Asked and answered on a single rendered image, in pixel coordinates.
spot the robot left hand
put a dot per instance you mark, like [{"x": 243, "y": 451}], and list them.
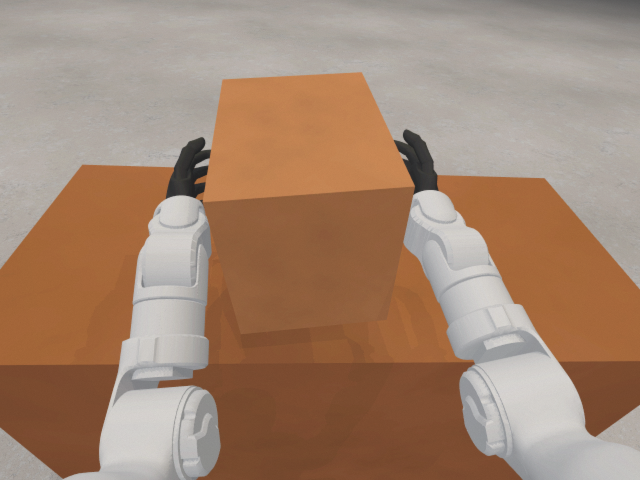
[{"x": 185, "y": 174}]

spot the robot right hand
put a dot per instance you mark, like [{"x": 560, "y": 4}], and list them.
[{"x": 420, "y": 165}]

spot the carton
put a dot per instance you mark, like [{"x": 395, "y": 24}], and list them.
[{"x": 307, "y": 198}]

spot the right robot upper arm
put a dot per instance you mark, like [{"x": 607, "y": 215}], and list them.
[{"x": 523, "y": 409}]

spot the right robot forearm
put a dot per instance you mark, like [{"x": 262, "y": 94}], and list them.
[{"x": 484, "y": 323}]

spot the left robot upper arm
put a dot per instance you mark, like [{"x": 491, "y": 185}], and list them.
[{"x": 159, "y": 434}]

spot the left robot forearm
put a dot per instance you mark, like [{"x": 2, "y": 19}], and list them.
[{"x": 170, "y": 294}]

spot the pedestal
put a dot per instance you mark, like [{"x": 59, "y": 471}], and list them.
[{"x": 376, "y": 400}]

